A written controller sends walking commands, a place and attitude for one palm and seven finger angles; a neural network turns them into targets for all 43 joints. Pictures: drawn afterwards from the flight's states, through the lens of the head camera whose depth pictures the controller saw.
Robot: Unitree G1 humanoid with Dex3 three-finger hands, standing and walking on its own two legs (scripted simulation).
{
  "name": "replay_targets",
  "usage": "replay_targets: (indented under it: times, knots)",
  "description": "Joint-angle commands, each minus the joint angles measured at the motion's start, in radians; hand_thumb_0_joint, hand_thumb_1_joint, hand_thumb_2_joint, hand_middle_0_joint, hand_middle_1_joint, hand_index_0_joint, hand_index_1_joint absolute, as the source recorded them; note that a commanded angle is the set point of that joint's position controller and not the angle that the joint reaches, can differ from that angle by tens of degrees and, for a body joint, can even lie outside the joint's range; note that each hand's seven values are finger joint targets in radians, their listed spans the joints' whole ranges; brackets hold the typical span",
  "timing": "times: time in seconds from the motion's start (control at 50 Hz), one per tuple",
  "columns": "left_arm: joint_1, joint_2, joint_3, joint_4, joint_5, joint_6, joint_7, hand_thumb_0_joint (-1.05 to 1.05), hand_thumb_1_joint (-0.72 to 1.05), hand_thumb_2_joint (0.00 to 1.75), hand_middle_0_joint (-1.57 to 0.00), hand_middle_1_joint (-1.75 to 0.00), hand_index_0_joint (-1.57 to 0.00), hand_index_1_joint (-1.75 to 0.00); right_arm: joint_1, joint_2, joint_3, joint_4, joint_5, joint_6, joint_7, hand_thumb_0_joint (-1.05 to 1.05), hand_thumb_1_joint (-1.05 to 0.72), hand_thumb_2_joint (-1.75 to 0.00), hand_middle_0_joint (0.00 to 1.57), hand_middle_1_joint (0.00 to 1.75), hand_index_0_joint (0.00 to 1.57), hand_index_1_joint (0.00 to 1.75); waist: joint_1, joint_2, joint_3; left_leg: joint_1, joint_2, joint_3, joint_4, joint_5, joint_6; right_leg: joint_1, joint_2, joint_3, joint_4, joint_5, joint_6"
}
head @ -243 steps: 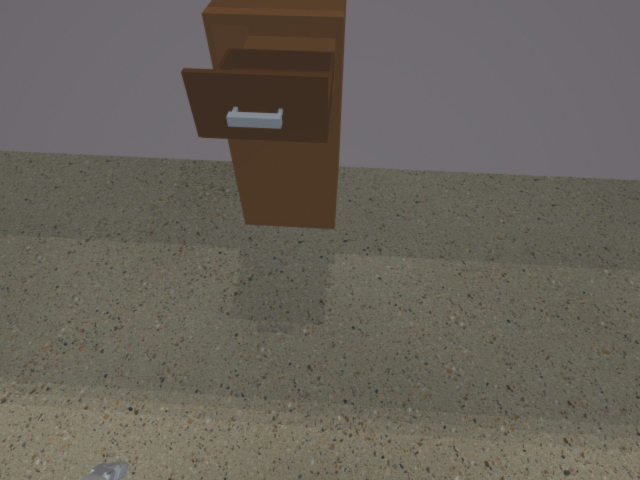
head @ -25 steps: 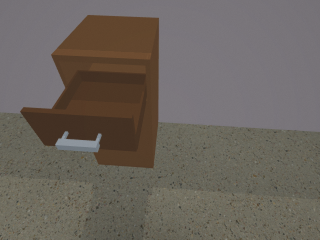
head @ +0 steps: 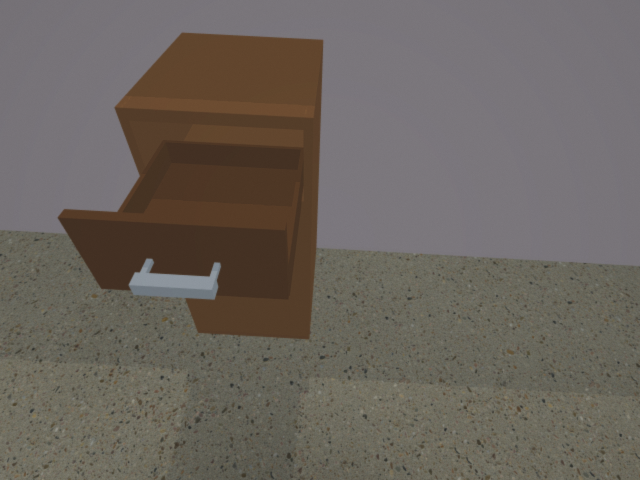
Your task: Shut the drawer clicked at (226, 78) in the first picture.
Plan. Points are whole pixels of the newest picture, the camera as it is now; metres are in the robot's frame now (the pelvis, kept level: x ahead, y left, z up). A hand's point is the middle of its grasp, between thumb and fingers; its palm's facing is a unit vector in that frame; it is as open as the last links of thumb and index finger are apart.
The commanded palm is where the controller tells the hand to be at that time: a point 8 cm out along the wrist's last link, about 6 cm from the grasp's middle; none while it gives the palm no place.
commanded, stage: look again from close up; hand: left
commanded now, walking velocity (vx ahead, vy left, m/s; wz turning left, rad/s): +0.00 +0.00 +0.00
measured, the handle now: (178, 275) +0.43 +0.25 -0.02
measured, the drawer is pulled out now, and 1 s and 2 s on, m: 0.29 0.29 0.29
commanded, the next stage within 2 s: shuffle to correct the standing spot in 0.38 s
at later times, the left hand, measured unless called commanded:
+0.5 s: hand out of the picture +0.04 +0.21 -0.16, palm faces -0.01 -0.97 -0.22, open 7.4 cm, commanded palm none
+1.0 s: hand out of the picture +0.10 +0.21 -0.17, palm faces +0.00 -0.98 -0.18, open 7.4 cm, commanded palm none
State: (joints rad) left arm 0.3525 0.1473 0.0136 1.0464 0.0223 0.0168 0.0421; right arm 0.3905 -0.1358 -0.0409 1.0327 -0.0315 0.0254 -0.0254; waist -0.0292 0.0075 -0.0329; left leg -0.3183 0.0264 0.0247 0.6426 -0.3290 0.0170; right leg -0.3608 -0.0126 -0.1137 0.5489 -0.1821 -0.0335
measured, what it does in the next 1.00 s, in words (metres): shifts its weight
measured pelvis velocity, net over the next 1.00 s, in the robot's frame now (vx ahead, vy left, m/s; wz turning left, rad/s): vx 0.10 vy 0.04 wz -0.03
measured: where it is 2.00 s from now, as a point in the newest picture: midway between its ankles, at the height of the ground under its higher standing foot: outside the picture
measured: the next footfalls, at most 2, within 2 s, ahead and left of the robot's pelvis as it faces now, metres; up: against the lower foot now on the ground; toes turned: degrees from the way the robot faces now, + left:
right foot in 1.10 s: +0.19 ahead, -0.08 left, +0.00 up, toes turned -7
left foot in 1.28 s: +0.16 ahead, +0.16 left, +0.00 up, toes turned +5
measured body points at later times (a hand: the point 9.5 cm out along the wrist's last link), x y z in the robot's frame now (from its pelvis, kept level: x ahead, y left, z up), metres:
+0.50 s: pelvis +0.03 +0.03 +0.01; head +0.03 +0.02 +0.46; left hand +0.04 +0.26 -0.14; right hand +0.05 -0.21 -0.15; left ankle +0.01 +0.11 -0.73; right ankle +0.07 -0.11 -0.73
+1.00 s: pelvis +0.10 +0.04 +0.00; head +0.11 +0.03 +0.45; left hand +0.10 +0.26 -0.15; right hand +0.03 -0.17 -0.15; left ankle +0.01 +0.11 -0.73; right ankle +0.09 -0.08 -0.70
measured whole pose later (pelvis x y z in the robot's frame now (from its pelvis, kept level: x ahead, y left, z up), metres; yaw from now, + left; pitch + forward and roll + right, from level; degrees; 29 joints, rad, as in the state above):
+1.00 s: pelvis +0.10 +0.04 +0.00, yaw -2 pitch -2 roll -1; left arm 0.31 0.13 0.03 1.08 0.02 0.01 0.02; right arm 0.41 -0.14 0.00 1.11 -0.03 -0.04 -0.04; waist -0.03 0.03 0.05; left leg -0.06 -0.03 0.08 0.49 -0.41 0.07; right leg -0.35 -0.05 -0.10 0.84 -0.48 -0.03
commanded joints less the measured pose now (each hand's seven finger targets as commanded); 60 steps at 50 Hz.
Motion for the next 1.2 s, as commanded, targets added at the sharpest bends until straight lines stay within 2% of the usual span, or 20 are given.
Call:
replay_targets:
  times: [0.0,0.04,0.06,0.1,0.22,0.44,0.6,0.72,0.78,0.82,0.86,0.88,0.92,1.02,1.04,1.06,1.08,1.1,1.14,1.18]
  knots:
    - [-0.06,0.122,0.036,-0.098,-0.002,-0.015,0.007,0.0,0.9,0.9,-0.2,-0.3,-0.2,-0.3,0.076,-0.102,-0.013,-0.056,-0.002,-0.032,-0.004,0.0,-0.9,-0.9,0.2,0.3,0.2,0.3,-0.01,0.122,0.158,-0.098,0.086,-0.157,-0.272,-0.198,0.044,-0.123,-0.074,0.119,-0.119,-0.358,-0.004]
    - [0.003,0.072,0.02,-0.077,0.005,-0.01,-0.001,0.0,0.9,0.9,-0.2,-0.3,-0.2,-0.3,-0.027,-0.137,-0.011,-0.085,0.0,-0.041,-0.006,0.0,-0.9,-0.9,0.2,0.3,0.2,0.3,0.047,0.213,0.178,-0.266,0.157,-0.25,-0.444,-0.335,0.065,0.073,-0.018,0.033,0.016,-0.142,0.024]
    - [0.017,0.075,0.017,-0.063,0.004,-0.016,-0.005,0.0,0.9,0.9,-0.2,-0.3,-0.2,-0.3,-0.062,-0.141,-0.006,-0.092,0.006,-0.046,-0.008,0.0,-0.9,-0.9,0.2,0.3,0.2,0.3,0.064,0.151,0.164,-0.251,0.142,-0.224,-0.419,-0.249,0.06,0.128,-0.031,0.046,-0.004,-0.072,0.023]
    - [0.011,0.092,0.015,-0.052,-0.001,-0.028,-0.009,0.0,0.9,0.9,-0.2,-0.3,-0.2,-0.3,-0.052,-0.138,0.001,-0.084,0.011,-0.058,-0.008,0.0,-0.9,-0.9,0.2,0.3,0.2,0.3,0.054,0.052,0.129,-0.148,0.113,-0.174,-0.376,-0.075,0.045,0.151,-0.058,0.076,-0.062,0.005,0.019]
    - [-0.022,0.11,0.009,-0.055,0.0,-0.03,-0.007,0.0,0.9,0.9,-0.2,-0.3,-0.2,-0.3,-0.055,-0.162,0.002,-0.057,0.013,-0.057,-0.002,0.0,-0.9,-0.9,0.2,0.3,0.2,0.3,0.037,-0.007,0.138,-0.037,0.107,-0.151,-0.399,0.002,0.031,0.139,-0.075,0.093,-0.104,0.037,0.024]
    - [-0.017,0.128,0.005,-0.024,-0.008,-0.04,0.002,0.0,0.9,0.9,-0.2,-0.3,-0.2,-0.3,-0.085,-0.163,0.013,0.003,0.02,-0.057,-0.004,0.0,-0.9,-0.9,0.2,0.3,0.2,0.3,0.023,0.012,0.054,0.126,0.083,-0.065,-0.308,0.292,0.017,0.19,-0.103,0.119,-0.125,0.151,0.019]
    - [0.021,0.115,0.01,0.0,0.003,-0.033,-0.006,0.0,0.9,0.9,-0.2,-0.3,-0.2,-0.3,-0.055,-0.134,0.022,0.038,0.013,-0.03,0.006,0.0,-0.9,-0.9,0.2,0.3,0.2,0.3,0.029,-0.026,0.185,0.013,0.044,-0.061,-0.309,-0.167,0.03,0.11,-0.109,0.178,-0.185,-0.275,-0.005]
    - [0.09,0.152,0.04,0.007,-0.004,-0.038,-0.003,0.0,0.9,0.9,-0.2,-0.3,-0.2,-0.3,-0.019,-0.093,0.025,0.033,0.013,-0.035,0.006,0.0,-0.9,-0.9,0.2,0.3,0.2,0.3,0.039,-0.147,0.147,-0.035,-0.016,0.041,-0.083,-0.067,0.013,0.175,-0.227,0.323,-0.27,-0.333,-0.092]
    - [0.067,0.14,0.051,-0.009,-0.003,-0.038,-0.003,0.0,0.9,0.9,-0.2,-0.3,-0.2,-0.3,0.03,-0.078,0.026,0.042,0.017,-0.046,0.004,0.0,-0.9,-0.9,0.2,0.3,0.2,0.3,0.02,-0.092,0.132,0.038,-0.007,0.042,-0.126,-0.022,0.014,0.138,-0.219,0.274,-0.203,-0.216,-0.099]
    - [0.022,0.099,0.042,-0.022,-0.001,-0.031,-0.007,0.0,0.9,0.9,-0.2,-0.3,-0.2,-0.3,0.104,-0.096,0.024,0.07,0.017,-0.055,0.002,0.0,-0.9,-0.9,0.2,0.3,0.2,0.3,-0.008,0.068,0.137,0.155,0.048,-0.042,-0.243,0.117,0.039,0.056,-0.104,0.125,-0.036,-0.139,-0.047]
    - [-0.053,0.037,0.02,-0.053,0.003,-0.037,-0.008,0.0,0.9,0.9,-0.2,-0.3,-0.2,-0.3,0.201,-0.154,0.013,0.103,0.011,-0.063,-0.015,0.0,-0.9,-0.9,0.2,0.3,0.2,0.3,-0.042,0.281,0.161,0.344,0.233,-0.265,-0.323,0.559,0.138,-0.187,0.004,-0.024,0.257,-0.28,0.017]
    - [-0.094,0.043,0.02,-0.07,0.002,-0.04,-0.007,0.0,0.9,0.9,-0.2,-0.3,-0.2,-0.3,0.22,-0.141,0.02,0.108,0.006,-0.063,-0.021,0.0,-0.9,-0.9,0.2,0.3,0.2,0.3,-0.048,0.228,0.177,0.393,0.265,-0.291,-0.309,0.713,0.191,-0.266,-0.014,0.009,0.344,-0.37,0.01]
    - [-0.142,0.038,0.025,-0.083,-0.002,-0.05,-0.019,0.0,0.9,0.9,-0.2,-0.3,-0.2,-0.3,0.19,-0.133,0.022,0.092,0.003,-0.069,-0.022,0.0,-0.9,-0.9,0.2,0.3,0.2,0.3,-0.034,0.132,0.175,0.395,0.265,-0.257,-0.274,0.816,0.217,-0.27,-0.049,0.017,0.352,-0.371,0.0]
    - [-0.007,0.019,0.032,-0.048,-0.008,-0.049,-0.027,0.0,0.9,0.9,-0.2,-0.3,-0.2,-0.3,0.064,-0.138,0.02,0.061,0.02,-0.075,-0.022,0.0,-0.9,-0.9,0.2,0.3,0.2,0.3,0.073,0.044,0.111,0.154,0.152,-0.087,-0.2,0.74,0.123,0.166,-0.006,-0.039,0.033,-0.052,-0.004]
    - [0.079,0.042,0.038,-0.023,-0.008,-0.053,-0.018,0.0,0.9,0.9,-0.2,-0.3,-0.2,-0.3,0.058,-0.133,0.02,0.055,0.027,-0.075,-0.025,0.0,-0.9,-0.9,0.2,0.3,0.2,0.3,0.108,-0.005,0.065,0.078,0.121,-0.061,-0.096,0.708,0.083,0.327,-0.043,0.026,-0.031,0.085,-0.023]
    - [0.157,0.106,0.052,0.0,-0.006,-0.059,-0.004,0.0,0.9,0.9,-0.2,-0.3,-0.2,-0.3,0.068,-0.104,0.021,0.044,0.033,-0.074,-0.025,0.0,-0.9,-0.9,0.2,0.3,0.2,0.3,0.12,-0.118,0.01,-0.074,0.027,0.001,0.069,0.446,0.029,0.483,-0.222,0.269,-0.048,0.331,-0.109]
    - [0.188,0.156,0.056,0.016,-0.014,-0.061,0.003,0.0,0.9,0.9,-0.2,-0.3,-0.2,-0.3,0.068,-0.073,0.017,0.039,0.033,-0.065,-0.026,0.0,-0.9,-0.9,0.2,0.3,0.2,0.3,0.104,-0.162,-0.022,-0.122,-0.04,0.043,0.249,-0.129,-0.014,0.498,-0.411,0.402,-0.144,0.632,-0.232]
    - [0.134,0.172,0.056,0.003,-0.014,-0.057,0.01,0.0,0.9,0.9,-0.2,-0.3,-0.2,-0.3,0.003,-0.063,0.009,0.026,0.034,-0.049,-0.029,0.0,-0.9,-0.9,0.2,0.3,0.2,0.3,0.096,-0.074,0.033,-0.112,-0.004,-0.019,0.322,-0.29,-0.018,0.364,-0.436,0.39,-0.17,0.701,-0.278]
    - [-0.039,0.149,0.051,-0.047,-0.002,-0.043,0.02,0.0,0.9,0.9,-0.2,-0.3,-0.2,-0.3,-0.002,-0.047,0.005,0.024,0.033,-0.022,-0.021,0.0,-0.9,-0.9,0.2,0.3,0.2,0.3,0.038,-0.204,0.116,-0.063,0.064,-0.052,0.295,-0.286,-0.015,0.152,-0.397,0.296,-0.19,0.523,-0.251]
    - [-0.145,0.133,0.045,-0.087,0.002,-0.025,0.015,0.0,0.9,0.9,-0.2,-0.3,-0.2,-0.3,0.071,-0.008,0.005,0.054,0.032,-0.014,-0.009,0.0,-0.9,-0.9,0.2,0.3,0.2,0.3,-0.023,-0.158,0.112,0.071,0.047,0.011,0.058,-0.117,-0.027,0.035,-0.291,0.148,-0.161,0.33,-0.155]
